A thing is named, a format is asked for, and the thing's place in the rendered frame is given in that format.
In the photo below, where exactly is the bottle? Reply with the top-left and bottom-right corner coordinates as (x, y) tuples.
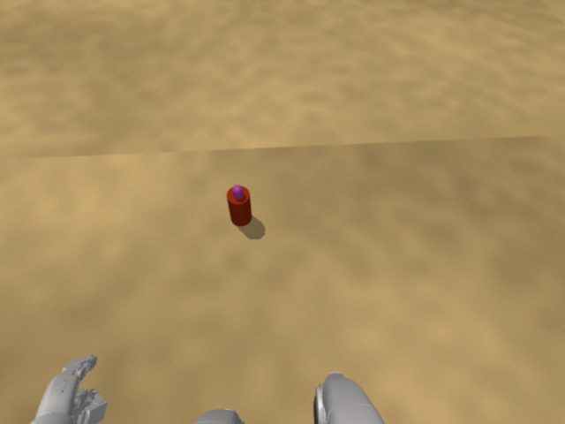
(227, 185), (252, 226)

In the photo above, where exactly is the left robot hand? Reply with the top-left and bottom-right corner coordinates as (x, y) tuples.
(35, 355), (108, 424)

